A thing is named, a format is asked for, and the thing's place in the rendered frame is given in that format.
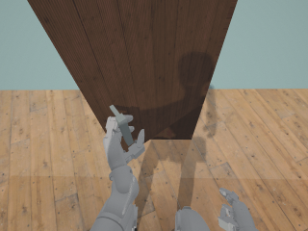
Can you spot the right robot hand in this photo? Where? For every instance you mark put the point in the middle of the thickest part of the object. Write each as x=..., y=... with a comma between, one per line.
x=236, y=217

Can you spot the robot left thigh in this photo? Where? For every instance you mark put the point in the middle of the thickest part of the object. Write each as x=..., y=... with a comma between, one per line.
x=132, y=223

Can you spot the robot right thigh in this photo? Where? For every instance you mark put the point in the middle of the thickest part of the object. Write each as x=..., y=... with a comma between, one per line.
x=190, y=220

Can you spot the robot thigh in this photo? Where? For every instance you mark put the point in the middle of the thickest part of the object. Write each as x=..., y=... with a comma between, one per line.
x=190, y=220
x=132, y=223

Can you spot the robot left forearm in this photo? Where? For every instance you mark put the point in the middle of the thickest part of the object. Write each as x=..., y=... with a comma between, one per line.
x=117, y=210

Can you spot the handle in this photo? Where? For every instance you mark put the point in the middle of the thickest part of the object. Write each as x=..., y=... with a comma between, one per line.
x=123, y=125

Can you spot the left robot hand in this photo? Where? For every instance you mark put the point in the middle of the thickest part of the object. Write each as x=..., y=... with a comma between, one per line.
x=115, y=155

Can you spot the cupboard door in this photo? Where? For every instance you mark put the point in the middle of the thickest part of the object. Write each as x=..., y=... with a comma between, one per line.
x=151, y=59

